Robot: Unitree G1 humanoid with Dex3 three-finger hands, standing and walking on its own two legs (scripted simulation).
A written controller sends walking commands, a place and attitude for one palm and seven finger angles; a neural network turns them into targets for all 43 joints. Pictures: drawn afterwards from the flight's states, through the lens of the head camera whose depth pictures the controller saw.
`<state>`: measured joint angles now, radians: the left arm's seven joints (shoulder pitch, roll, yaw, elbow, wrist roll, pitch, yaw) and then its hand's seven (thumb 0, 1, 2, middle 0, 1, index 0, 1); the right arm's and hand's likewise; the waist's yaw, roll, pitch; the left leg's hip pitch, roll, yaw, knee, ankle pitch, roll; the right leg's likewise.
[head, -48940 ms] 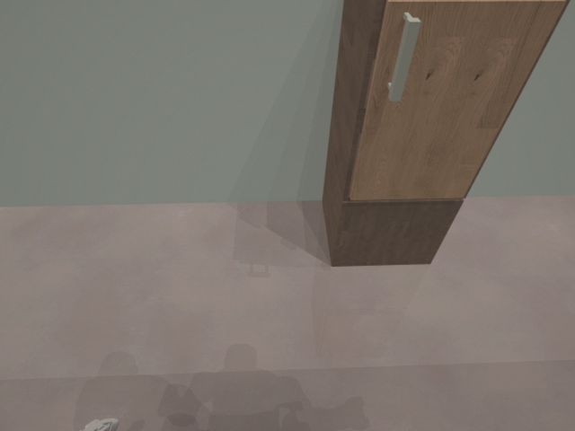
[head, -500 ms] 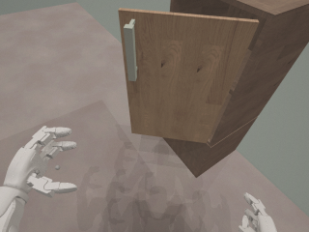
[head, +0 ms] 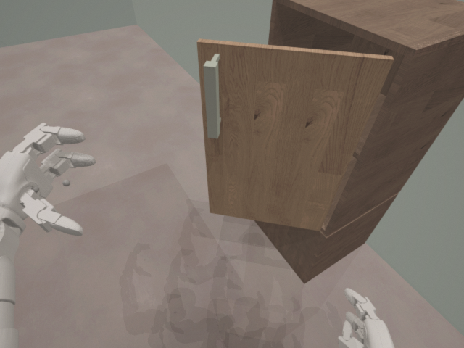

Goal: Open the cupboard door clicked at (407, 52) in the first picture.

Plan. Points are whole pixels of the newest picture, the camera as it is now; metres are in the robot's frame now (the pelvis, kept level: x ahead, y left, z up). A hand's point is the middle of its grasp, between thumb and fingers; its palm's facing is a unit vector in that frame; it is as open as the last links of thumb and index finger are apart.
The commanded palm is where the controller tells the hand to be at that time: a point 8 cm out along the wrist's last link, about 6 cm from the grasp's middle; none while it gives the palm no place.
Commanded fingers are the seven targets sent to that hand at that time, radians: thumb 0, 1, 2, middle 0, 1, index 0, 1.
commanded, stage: raise the hand with hooked fingers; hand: left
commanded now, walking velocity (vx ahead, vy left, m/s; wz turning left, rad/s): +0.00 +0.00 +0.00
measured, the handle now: (214, 97) +0.59 +0.10 +0.15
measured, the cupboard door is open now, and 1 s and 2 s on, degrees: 48 48 48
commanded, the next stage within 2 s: move the hooked fingers beside the handle in 0.50 s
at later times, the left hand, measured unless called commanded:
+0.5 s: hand (100, 179) +0.31 +0.24 +0.16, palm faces -0.03 -1.00 -0.07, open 14.0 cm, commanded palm +0.28 +0.29 +0.17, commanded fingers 0.00 -0.50 0.30 -0.30 -1.20 -0.30 -1.20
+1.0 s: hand (130, 151) +0.37 +0.21 +0.17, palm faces -0.07 -1.00 -0.03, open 14.0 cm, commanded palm +0.35 +0.27 +0.16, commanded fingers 0.00 -0.50 0.30 -0.30 -1.20 -0.30 -1.20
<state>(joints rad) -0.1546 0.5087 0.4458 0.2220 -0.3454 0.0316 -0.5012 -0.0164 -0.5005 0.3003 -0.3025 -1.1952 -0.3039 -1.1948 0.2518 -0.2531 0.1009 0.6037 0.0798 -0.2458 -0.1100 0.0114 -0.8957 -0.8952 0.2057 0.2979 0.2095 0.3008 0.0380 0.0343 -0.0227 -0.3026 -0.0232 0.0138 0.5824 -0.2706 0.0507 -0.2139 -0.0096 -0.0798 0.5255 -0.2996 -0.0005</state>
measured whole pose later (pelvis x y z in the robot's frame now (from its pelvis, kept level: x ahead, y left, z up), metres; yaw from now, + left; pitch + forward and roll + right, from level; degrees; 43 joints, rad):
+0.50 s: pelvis +0.01 -0.03 +0.00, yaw -1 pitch +0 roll -1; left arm -0.15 0.49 0.45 0.28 -0.35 0.07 -0.52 -0.02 -0.50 0.30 -0.30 -1.20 -0.30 -1.20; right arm 0.24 -0.29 0.06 0.59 0.09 -0.22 -0.10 0.01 -0.90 -0.90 0.20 0.30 0.21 0.30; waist 0.02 0.05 -0.03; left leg -0.28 0.00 0.01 0.55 -0.27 0.01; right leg -0.20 0.02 -0.08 0.51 -0.31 -0.03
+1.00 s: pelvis +0.01 -0.03 +0.00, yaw -1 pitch +2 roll +0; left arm -0.41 0.51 0.41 0.56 -0.30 0.01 -0.50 -0.02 -0.50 0.30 -0.30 -1.20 -0.30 -1.20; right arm 0.27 -0.29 0.06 0.63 0.09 -0.19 -0.11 0.01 -0.90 -0.90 0.20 0.30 0.21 0.30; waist -0.02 0.04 -0.03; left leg -0.32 0.01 0.02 0.56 -0.27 0.01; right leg -0.26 0.03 -0.07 0.54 -0.31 -0.04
